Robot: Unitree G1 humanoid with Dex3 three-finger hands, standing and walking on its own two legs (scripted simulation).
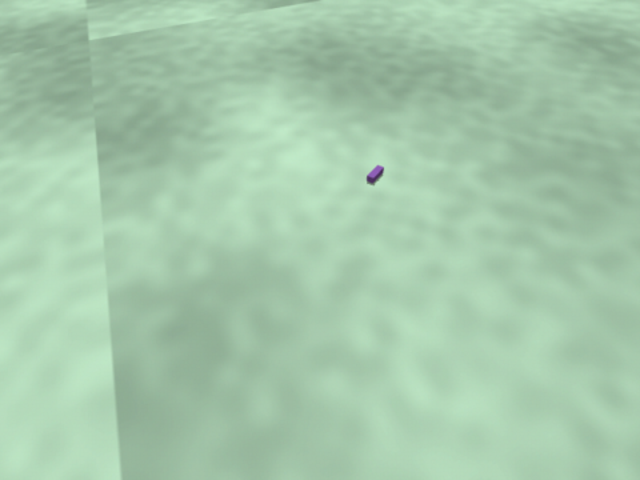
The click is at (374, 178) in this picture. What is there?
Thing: small brick
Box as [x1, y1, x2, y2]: [367, 165, 383, 183]
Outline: 383,167 377,165 367,175 367,180 372,183 382,173
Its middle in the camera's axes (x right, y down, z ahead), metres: +0.27 -0.31 +1.88
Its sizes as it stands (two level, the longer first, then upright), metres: 0.099 0.035 0.034
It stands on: the floor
